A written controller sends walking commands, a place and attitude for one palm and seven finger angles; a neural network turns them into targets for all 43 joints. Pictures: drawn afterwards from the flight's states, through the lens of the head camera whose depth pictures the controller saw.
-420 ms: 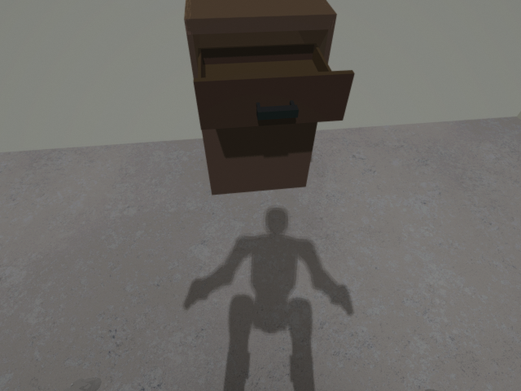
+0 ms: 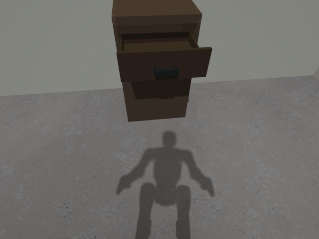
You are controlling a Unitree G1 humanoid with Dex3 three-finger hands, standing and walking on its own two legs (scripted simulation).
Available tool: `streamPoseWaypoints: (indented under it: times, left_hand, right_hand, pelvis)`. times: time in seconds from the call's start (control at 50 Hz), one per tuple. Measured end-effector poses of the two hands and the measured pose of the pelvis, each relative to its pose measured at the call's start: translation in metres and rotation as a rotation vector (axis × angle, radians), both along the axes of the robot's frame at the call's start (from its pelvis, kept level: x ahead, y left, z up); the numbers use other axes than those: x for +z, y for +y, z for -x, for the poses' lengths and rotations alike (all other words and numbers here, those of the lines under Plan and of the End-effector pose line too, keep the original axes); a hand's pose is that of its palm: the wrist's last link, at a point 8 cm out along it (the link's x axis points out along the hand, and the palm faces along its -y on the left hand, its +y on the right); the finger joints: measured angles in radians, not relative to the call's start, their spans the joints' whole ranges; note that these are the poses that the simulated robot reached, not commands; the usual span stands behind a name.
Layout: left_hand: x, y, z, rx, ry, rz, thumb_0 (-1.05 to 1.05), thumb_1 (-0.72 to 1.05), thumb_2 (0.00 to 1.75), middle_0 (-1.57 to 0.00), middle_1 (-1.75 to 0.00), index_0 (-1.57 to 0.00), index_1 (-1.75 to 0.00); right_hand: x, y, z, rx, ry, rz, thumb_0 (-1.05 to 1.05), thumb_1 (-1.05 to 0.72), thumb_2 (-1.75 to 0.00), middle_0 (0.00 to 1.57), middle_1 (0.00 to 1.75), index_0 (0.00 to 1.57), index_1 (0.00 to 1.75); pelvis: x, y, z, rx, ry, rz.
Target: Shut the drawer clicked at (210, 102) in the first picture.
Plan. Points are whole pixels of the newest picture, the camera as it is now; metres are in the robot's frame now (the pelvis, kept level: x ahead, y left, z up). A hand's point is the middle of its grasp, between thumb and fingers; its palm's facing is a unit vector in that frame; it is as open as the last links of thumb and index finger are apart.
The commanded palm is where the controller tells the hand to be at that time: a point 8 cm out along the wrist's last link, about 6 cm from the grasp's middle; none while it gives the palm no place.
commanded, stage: stand and wait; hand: left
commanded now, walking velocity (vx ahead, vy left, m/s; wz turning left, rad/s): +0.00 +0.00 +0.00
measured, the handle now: (165, 69) +0.86 +0.03 -0.05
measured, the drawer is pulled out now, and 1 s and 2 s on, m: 0.30 0.30 0.30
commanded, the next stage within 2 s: look at it before walking up in 0.40 s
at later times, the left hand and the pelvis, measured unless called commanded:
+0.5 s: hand out of the picture +0.07 +0.23 -0.15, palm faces -0.04 -0.94 -0.34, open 7.4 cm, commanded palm none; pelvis -0.01 -0.01 +0.00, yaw -1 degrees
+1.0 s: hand out of the picture +0.07 +0.24 -0.15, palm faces -0.03 -0.94 -0.33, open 7.4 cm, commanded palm none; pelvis -0.01 -0.01 +0.00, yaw -1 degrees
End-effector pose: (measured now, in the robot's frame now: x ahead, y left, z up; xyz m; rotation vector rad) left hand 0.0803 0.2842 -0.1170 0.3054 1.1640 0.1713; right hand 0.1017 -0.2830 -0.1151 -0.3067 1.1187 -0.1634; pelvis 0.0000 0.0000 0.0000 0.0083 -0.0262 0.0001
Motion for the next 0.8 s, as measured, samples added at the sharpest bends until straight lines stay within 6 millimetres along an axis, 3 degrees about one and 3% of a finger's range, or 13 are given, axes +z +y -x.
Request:
streamPoseWaypoints:
  times: [0.16, 0.28, 0.6, 0.8]
  left_hand:
    - [-0.002, 0.000, 0.022, 0.015, 0.068, -0.010, 0.00, 0.91, 0.90, -0.20, -0.30, -0.20, -0.30]
    - [-0.001, -0.001, 0.026, 0.017, 0.081, -0.017, 0.00, 0.91, 0.90, -0.20, -0.30, -0.20, -0.30]
    - [0.003, -0.007, 0.006, -0.006, 0.019, -0.011, 0.00, 0.91, 0.90, -0.20, -0.30, -0.20, -0.30]
    - [0.003, -0.006, 0.006, -0.003, 0.017, -0.010, 0.00, 0.91, 0.90, -0.20, -0.30, -0.20, -0.30]
  right_hand:
    - [-0.007, -0.011, 0.035, -0.033, 0.096, 0.006, 0.01, -0.90, -0.90, 0.20, 0.30, 0.20, 0.30]
    - [-0.009, -0.014, 0.049, -0.049, 0.127, 0.005, 0.01, -0.91, -0.90, 0.20, 0.30, 0.20, 0.30]
    - [-0.005, -0.016, 0.039, -0.048, 0.076, -0.001, 0.00, -0.91, -0.90, 0.20, 0.30, 0.20, 0.30]
    - [-0.002, -0.017, 0.035, -0.045, 0.068, 0.007, 0.00, -0.91, -0.90, 0.20, 0.30, 0.20, 0.30]
  pelvis:
    - [0.001, -0.005, 0.004, -0.001, 0.002, 0.001]
    - [0.002, -0.008, 0.006, -0.004, 0.001, 0.001]
    - [0.003, -0.011, 0.008, -0.011, 0.000, 0.002]
    - [0.004, -0.010, 0.007, -0.010, -0.001, 0.003]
